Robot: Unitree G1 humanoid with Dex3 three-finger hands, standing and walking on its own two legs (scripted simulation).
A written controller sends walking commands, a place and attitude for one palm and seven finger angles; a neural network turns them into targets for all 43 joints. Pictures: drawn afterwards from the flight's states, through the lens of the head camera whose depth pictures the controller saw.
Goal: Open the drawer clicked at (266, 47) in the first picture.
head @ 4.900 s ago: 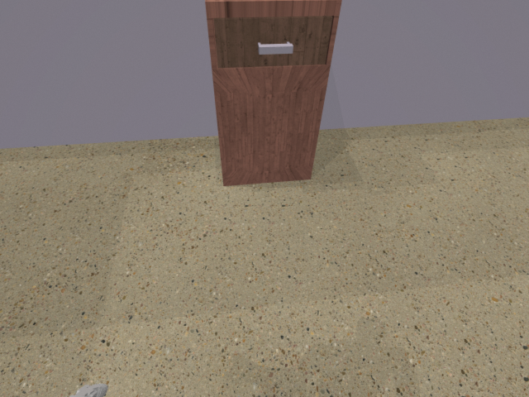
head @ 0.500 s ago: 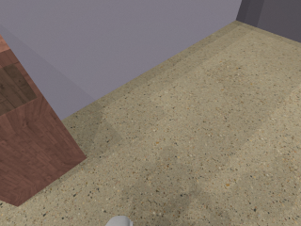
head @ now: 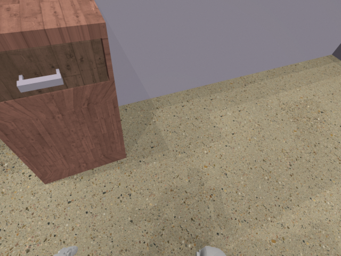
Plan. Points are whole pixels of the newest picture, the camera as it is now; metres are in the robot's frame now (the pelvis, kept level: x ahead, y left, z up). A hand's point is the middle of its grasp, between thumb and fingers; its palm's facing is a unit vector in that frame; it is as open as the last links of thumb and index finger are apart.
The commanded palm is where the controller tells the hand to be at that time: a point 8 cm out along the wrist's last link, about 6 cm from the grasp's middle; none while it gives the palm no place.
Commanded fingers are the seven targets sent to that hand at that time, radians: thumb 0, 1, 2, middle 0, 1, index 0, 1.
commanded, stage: turn to face it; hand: left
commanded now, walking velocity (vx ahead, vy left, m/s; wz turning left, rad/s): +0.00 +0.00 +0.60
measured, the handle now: (40, 78) +0.62 +0.48 -0.02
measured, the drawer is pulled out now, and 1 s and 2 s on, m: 0.00 0.00 0.00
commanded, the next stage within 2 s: take the last steps up to it in 0.56 s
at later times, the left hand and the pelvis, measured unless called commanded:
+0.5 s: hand out of the picture +0.04 +0.16 -0.14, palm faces +0.28 -0.92 -0.28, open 7.4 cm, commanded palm none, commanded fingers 0.00 0.90 0.90 -0.20 -0.30 -0.20 -0.30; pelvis -0.01 -0.05 +0.00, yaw +18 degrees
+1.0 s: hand out of the picture -0.10 +0.20 -0.18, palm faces +0.43 -0.89 -0.17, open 7.4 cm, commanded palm none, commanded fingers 0.00 0.90 0.90 -0.20 -0.30 -0.20 -0.30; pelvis -0.02 +0.02 +0.00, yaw +23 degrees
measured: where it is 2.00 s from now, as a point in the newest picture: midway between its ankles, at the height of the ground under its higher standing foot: (153, 252)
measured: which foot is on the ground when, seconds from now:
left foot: down 0.00-0.26, up 0.28-0.68, down 0.70-1.00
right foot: up 0.00-0.24, down 0.26-0.70, up 0.72-1.00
